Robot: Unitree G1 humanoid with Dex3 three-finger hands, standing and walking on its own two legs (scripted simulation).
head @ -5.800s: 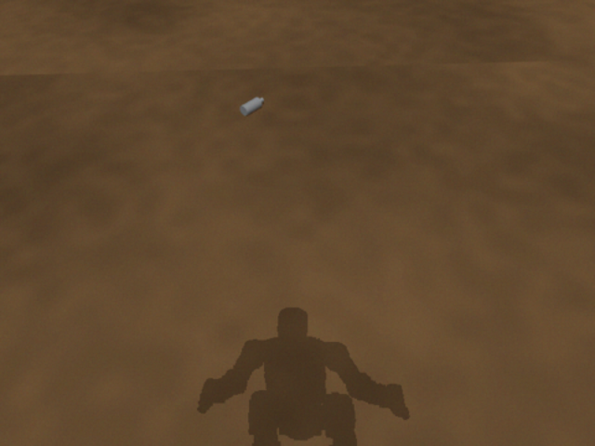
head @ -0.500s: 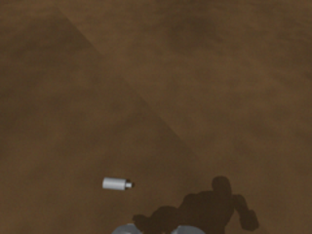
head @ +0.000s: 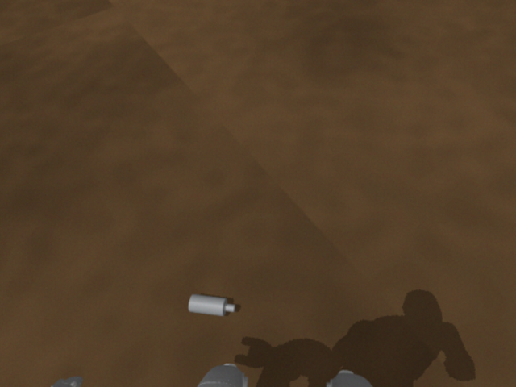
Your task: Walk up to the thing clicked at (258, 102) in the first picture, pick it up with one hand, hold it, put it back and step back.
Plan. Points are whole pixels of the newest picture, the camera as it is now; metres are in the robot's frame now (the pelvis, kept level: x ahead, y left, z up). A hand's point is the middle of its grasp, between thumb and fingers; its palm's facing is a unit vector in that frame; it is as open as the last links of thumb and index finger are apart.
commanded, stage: walk up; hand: left
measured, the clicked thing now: (212, 305) +0.43 +0.28 -0.72
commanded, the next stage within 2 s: none
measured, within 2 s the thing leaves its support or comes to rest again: neither
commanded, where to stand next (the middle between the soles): +0.05 +0.06 m, yaw -2 degrees
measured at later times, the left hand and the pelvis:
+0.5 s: hand out of the picture +0.10 +0.30 -0.14, palm faces -0.02 -0.94 -0.34, open 7.4 cm; pelvis +0.01 +0.04 +0.01, yaw +0 degrees
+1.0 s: hand out of the picture +0.10 +0.30 -0.12, palm faces -0.04 -0.93 -0.36, open 7.4 cm; pelvis +0.02 +0.04 +0.03, yaw +0 degrees
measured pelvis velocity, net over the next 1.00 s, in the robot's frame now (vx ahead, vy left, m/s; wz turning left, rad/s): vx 0.02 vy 0.04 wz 0.00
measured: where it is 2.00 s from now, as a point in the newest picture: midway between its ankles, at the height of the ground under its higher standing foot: outside the picture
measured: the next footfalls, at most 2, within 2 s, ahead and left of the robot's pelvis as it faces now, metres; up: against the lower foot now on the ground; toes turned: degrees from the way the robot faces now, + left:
left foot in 0.06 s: +0.04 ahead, +0.16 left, +0.00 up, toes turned +2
left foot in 1.68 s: +0.00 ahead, +0.22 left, +0.00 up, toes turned +0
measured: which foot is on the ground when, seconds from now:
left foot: up 0.00-0.04, down 0.06-1.00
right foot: down 0.00-1.00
